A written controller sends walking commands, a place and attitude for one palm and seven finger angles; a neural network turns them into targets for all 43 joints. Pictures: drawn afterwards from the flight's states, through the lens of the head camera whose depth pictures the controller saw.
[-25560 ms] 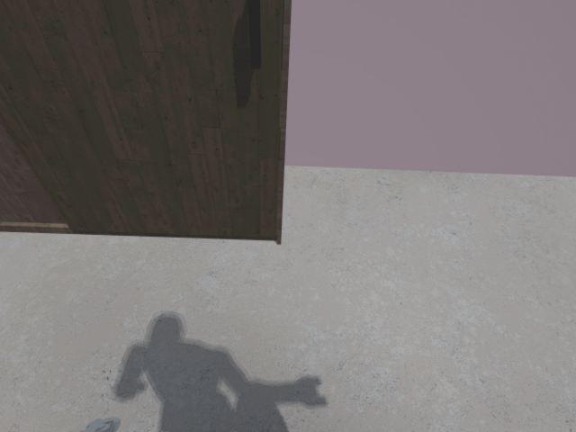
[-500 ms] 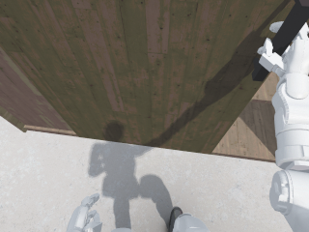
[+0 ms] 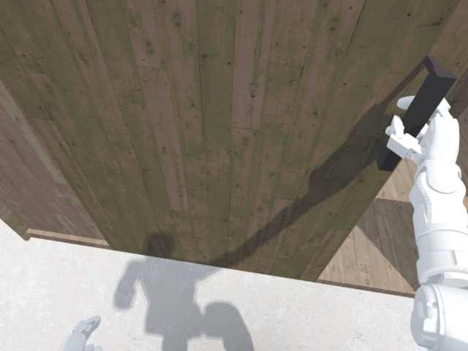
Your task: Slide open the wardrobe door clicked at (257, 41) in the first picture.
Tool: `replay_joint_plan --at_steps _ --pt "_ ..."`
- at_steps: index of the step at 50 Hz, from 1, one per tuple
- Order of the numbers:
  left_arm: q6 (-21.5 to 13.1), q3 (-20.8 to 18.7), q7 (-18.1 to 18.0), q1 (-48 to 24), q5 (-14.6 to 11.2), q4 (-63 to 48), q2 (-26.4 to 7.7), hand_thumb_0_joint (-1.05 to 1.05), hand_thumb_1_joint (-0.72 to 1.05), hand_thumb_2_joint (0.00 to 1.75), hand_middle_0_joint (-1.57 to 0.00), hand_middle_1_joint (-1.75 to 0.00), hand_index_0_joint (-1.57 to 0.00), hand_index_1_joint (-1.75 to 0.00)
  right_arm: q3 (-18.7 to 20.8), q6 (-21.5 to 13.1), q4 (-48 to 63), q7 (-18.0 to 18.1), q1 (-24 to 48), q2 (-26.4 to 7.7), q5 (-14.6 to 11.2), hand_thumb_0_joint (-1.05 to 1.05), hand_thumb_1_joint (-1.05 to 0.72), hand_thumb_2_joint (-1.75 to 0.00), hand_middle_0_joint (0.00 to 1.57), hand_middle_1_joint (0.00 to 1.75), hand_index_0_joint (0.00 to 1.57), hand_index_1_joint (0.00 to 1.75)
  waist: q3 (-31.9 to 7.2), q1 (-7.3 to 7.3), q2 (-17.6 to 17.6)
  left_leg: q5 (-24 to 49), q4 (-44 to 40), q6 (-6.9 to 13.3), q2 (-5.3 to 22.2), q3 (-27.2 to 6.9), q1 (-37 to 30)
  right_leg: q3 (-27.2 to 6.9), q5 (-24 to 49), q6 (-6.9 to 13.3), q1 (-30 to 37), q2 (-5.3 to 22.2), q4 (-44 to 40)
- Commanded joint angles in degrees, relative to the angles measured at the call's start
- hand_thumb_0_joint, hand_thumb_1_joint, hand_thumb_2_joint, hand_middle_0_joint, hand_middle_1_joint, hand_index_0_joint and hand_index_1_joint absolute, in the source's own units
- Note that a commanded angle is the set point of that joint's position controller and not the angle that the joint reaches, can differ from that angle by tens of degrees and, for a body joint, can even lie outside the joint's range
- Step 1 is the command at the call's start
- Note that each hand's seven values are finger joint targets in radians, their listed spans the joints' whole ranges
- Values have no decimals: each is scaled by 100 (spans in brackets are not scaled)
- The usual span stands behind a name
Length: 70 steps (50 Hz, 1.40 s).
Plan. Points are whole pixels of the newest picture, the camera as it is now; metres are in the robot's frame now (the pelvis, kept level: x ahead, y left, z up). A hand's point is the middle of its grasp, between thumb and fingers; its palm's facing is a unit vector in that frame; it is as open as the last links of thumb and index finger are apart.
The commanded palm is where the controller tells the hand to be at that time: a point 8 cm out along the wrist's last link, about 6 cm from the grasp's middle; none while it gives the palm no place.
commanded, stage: stop walking and hold the door there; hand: right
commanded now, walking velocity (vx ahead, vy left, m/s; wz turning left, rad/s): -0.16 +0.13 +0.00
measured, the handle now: (405, 117) +0.48 -0.26 +0.17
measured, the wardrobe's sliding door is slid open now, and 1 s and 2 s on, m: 0.44 0.44 0.44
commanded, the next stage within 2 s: loosen the grip on the handle in 0.76 s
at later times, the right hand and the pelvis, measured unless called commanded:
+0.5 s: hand (394, 138) +0.43 -0.23 +0.16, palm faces +0.35 +0.92 -0.17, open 6.1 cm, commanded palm +0.40 -0.26 +0.15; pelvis +0.00 +0.02 +0.00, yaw +0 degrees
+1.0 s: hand (401, 134) +0.44 -0.24 +0.17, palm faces +0.36 +0.93 -0.06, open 6.7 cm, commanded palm +0.39 -0.27 +0.17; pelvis -0.02 +0.03 +0.00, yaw +0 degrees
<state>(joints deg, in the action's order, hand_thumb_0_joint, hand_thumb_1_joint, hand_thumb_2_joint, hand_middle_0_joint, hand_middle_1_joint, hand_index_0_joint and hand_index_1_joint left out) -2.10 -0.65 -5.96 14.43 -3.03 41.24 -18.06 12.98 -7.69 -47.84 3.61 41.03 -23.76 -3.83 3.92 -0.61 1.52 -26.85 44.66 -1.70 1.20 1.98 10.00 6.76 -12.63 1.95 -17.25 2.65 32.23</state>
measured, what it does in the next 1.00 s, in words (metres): steps on the spot: left foot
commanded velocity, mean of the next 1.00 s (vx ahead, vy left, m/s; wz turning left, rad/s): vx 0.00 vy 0.01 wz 0.00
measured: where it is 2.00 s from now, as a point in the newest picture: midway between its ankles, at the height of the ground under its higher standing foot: outside the picture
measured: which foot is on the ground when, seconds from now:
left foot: up 0.00-0.20, down 0.22-1.00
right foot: down 0.00-1.00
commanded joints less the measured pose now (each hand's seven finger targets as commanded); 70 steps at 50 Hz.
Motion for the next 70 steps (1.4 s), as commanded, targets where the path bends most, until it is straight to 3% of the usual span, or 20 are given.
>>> replay_joint_plan --at_steps 1,9,13,15,18,20,21,24,26,33,42,43,44,46,47,48,51,54,65,70 --pt "-345 -189 102 43 116 -710 -690 0 90 90 -20 -30 -20 -30 -550 -453 2118 -108 2237 -296 63 0 -90 -90 45 140 45 140 -1742 -91 494 -528 274 14 -52 -242 1013 -1600 4452 719 1901 1774 -724" --pt "-409 -93 109 -204 81 -926 -591 0 90 90 -20 -30 -20 -30 -73 -432 2231 -46 2507 -1123 139 0 -90 -90 45 140 45 140 -2262 20 1020 1040 -1222 -20 -37 116 -189 -797 1767 405 894 1368 -399" --pt "-334 0 35 -234 48 -918 -378 0 90 90 -20 -30 -20 -30 184 -366 1755 1 2456 -1586 181 0 -90 -90 45 140 45 140 -2138 -86 -931 3138 -2079 448 1348 -1100 -382 -246 -260 -295 17 262 620" --pt "-340 -10 -32 -360 8 -885 -418 0 90 90 -20 -30 -20 -30 400 -308 1507 23 2321 -1713 151 0 -90 -90 45 140 45 140 -2011 74 -1430 3728 -2077 640 1543 -1273 -427 -553 -1219 -301 -257 67 1166" --pt "-336 26 -129 -292 50 -680 -469 0 90 90 -20 -30 -20 -30 528 -326 1527 75 2283 -1736 175 0 -90 -90 45 140 45 140 -2126 50 -1030 5006 -1546 594 1402 -745 -998 -549 -524 -272 -155 143 241" --pt "-315 -35 -167 -234 39 -638 -515 0 90 90 -20 -30 -20 -30 436 -357 1651 76 2200 -1582 162 0 -90 -90 45 140 45 140 -2323 40 -779 5036 -1235 242 997 -329 -755 -509 1774 -190 712 405 -282" --pt "-271 -72 -138 -219 25 -652 -585 0 90 90 -20 -30 -20 -30 337 -367 1751 68 2219 -1492 170 0 -90 -90 45 140 45 140 -2422 66 -408 4780 -1203 71 755 -177 -549 -684 3159 -93 1104 717 -207" --pt "-189 -70 -26 -238 38 -703 -583 0 90 90 -20 -30 -20 -30 -118 -457 2069 -13 2165 -938 168 0 -90 -90 45 140 45 140 -2274 -9 798 2577 -1213 -5 300 -64 60 -1221 4100 169 1450 1183 -196" --pt "-171 -107 27 -235 75 -755 -638 0 90 90 -20 -30 -20 -30 -188 -478 2119 3 2038 -844 174 0 -90 -90 45 140 45 140 -2074 18 944 1527 -1297 65 144 16 113 -1276 3585 202 1267 1242 -383" --pt "-73 -88 -39 -203 46 -875 -618 0 90 90 -20 -30 -20 -30 76 -383 1952 107 1965 -1281 144 0 -90 -90 45 140 45 140 -2318 -5 266 3417 -1557 178 562 -233 -499 -713 1911 -160 673 790 -187" --pt "-26 -32 -100 -201 63 -811 -602 0 90 90 -20 -30 -20 -30 65 -355 1603 104 2081 -1310 104 0 -90 -90 45 140 45 140 -2280 -9 161 3232 -1589 116 509 -192 -361 -740 1755 -120 688 802 -315" --pt "-315 -554 128 234 228 -771 -735 0 90 90 -20 -30 -20 -30 3010 -520 1506 103 5690 -5269 995 0 -90 -90 45 140 45 140 -1850 165 -334 3321 -2227 239 389 -703 -75 -130 1396 13 555 405 -217" --pt "-565 -269 175 140 311 -719 -553 0 90 90 -20 -30 -20 -30 1144 162 -407 -230 4778 -2314 985 0 -78 -84 45 140 45 140 -3407 -560 -502 4381 -1282 531 -110 24 -263 -369 2420 5 620 -231 -684" --pt "-473 -375 171 480 140 -485 -621 0 90 90 -20 -30 -20 -30 1223 226 209 -408 3272 -1501 444 0 -54 -73 45 140 45 140 -3377 -238 -313 3581 -1381 293 -67 183 405 -594 2852 -169 1075 48 -329" --pt "-504 -373 148 391 186 -437 -632 0 90 90 -20 -30 -20 -30 1517 103 -89 -415 3048 -1735 362 0 -42 -67 45 140 45 140 -3208 -58 703 3268 -1570 339 7 81 484 -490 2776 -229 1373 23 -261" --pt "-549 -380 167 346 270 -464 -653 0 90 90 -20 -30 -20 -30 1735 -125 567 -335 3177 -2206 326 0 -30 -61 45 140 45 140 -3018 0 773 2967 -1678 352 -28 59 467 -483 2112 -215 1214 -21 -300" --pt "-620 -274 277 264 279 -615 -525 0 90 90 -20 -30 -20 -30 735 -521 601 -68 3196 -1582 875 0 7 -43 45 140 45 140 -1882 -327 325 1697 -1754 358 -79 78 1295 -502 450 -31 466 -52 -417" --pt "-655 -261 224 195 203 -681 -666 0 90 90 -20 -30 -20 -30 999 -721 249 33 2980 -1921 710 0 43 -26 44 138 44 138 -1596 -311 -498 632 -1912 298 -52 -40 1367 -589 -898 19 -16 -67 -593" --pt "-711 -263 51 366 197 -613 -707 0 90 90 -20 -30 -20 -30 1467 -817 1026 -47 3117 -2633 361 0 55 -20 29 120 29 120 -2681 -107 195 1231 -1789 296 -64 -204 642 -443 -76 69 172 -169 -366" --pt "-671 -282 80 468 146 -580 -695 0 90 90 -20 -30 -20 -30 1182 -584 1309 -230 2446 -2124 182 0 55 -20 25 115 25 115 -2410 -143 211 2158 -1728 286 -106 -92 660 -414 716 55 373 -138 -283"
